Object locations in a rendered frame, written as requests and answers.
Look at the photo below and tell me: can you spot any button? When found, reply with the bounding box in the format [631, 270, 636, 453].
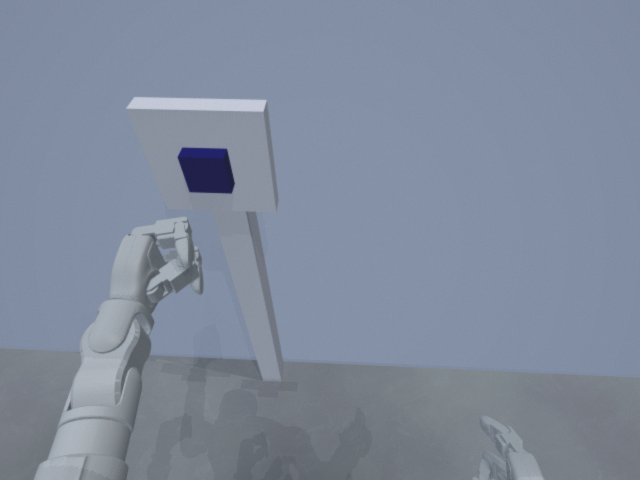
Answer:
[178, 148, 235, 193]

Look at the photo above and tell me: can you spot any right robot hand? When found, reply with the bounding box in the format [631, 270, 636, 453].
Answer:
[473, 415, 545, 480]

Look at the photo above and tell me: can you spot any left robot hand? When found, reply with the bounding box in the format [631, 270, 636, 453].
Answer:
[109, 217, 203, 314]

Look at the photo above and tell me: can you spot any panel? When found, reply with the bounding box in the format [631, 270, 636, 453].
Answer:
[126, 97, 284, 382]

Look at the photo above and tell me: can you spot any left robot forearm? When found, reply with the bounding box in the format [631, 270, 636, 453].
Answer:
[34, 299, 154, 480]

